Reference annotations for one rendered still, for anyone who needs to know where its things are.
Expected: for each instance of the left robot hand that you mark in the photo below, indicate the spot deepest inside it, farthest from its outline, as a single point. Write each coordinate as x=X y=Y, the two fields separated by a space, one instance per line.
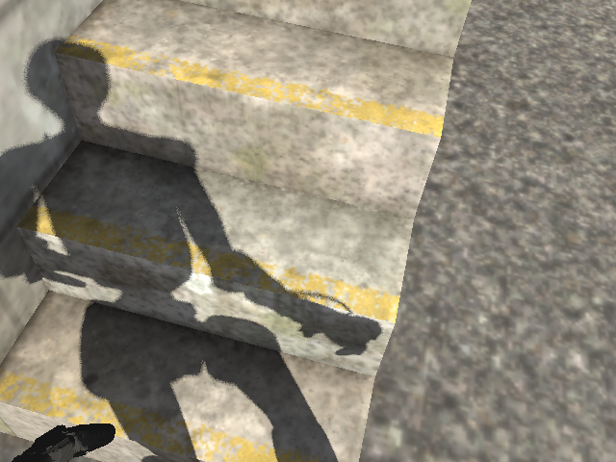
x=61 y=444

